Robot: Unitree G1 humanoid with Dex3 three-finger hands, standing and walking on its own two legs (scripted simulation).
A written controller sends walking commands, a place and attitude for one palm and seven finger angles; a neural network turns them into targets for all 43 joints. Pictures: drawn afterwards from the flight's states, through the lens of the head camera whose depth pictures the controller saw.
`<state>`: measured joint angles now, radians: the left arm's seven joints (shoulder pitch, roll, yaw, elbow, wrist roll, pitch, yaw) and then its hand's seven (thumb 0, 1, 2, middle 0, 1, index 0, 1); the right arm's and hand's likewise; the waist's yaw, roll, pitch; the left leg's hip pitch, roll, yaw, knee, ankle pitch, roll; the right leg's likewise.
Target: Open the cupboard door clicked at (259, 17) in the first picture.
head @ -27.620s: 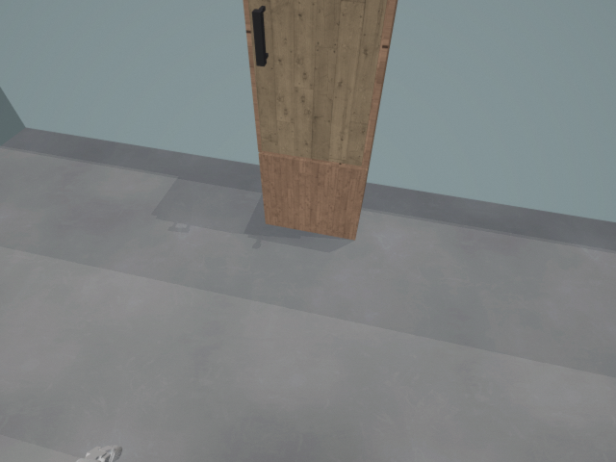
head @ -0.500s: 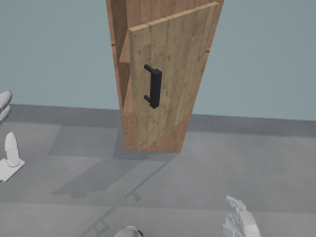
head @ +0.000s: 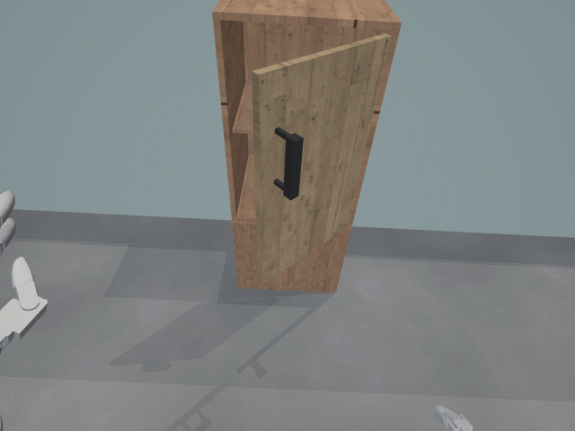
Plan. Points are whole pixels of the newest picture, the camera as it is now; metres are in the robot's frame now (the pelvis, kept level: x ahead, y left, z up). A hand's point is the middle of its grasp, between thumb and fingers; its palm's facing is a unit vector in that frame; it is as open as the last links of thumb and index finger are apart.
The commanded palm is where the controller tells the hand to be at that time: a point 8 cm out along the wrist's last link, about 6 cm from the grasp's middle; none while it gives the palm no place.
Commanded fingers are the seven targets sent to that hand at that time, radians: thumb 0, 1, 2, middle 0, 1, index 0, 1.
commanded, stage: stop stepping back and stand still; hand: left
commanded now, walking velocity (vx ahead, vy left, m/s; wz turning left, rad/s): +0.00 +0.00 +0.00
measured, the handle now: (285, 163) +0.59 +0.05 +0.07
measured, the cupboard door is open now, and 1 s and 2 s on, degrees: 44 44 44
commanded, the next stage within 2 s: let the arm hang, fingers relaxed in 0.70 s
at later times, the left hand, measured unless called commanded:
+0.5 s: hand (58, 311) +0.19 +0.25 +0.16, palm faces +0.45 -0.79 -0.41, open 7.4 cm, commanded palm +0.13 +0.29 +0.18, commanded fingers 0.00 0.90 0.90 -0.20 -0.30 -0.20 -0.30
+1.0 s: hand out of the picture +0.14 +0.22 -0.10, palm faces +0.07 -0.93 -0.35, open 7.4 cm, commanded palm none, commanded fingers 0.00 0.90 0.90 -0.20 -0.30 -0.20 -0.30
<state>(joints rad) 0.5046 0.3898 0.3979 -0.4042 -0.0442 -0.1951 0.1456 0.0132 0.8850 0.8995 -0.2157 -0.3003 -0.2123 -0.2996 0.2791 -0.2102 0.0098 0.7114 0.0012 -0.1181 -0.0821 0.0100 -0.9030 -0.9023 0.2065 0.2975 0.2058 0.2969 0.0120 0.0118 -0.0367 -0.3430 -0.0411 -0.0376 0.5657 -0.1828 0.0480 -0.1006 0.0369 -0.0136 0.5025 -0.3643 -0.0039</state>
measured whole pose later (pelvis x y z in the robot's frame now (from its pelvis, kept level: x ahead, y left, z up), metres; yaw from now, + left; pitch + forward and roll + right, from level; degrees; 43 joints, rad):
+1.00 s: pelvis +0.00 -0.01 -0.01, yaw +2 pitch -1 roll -1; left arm 0.24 0.29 0.06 0.62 0.02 0.03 0.00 0.01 0.90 0.90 -0.20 -0.30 -0.20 -0.30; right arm 0.14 -0.29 0.00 0.89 -0.02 -0.02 0.00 0.01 -0.90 -0.90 0.21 0.30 0.21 0.30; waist -0.02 0.05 -0.01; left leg -0.40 -0.06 -0.07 0.59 -0.18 0.03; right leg -0.16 0.04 -0.03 0.58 -0.41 -0.04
